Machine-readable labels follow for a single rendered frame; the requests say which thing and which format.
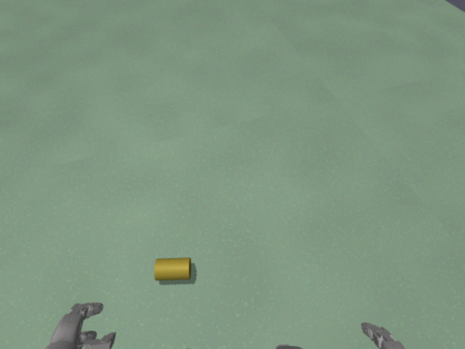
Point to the can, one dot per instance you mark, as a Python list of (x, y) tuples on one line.
[(172, 269)]

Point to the left robot hand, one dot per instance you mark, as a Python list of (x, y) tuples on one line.
[(69, 328)]

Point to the right robot hand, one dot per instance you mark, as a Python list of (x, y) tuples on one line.
[(381, 337)]

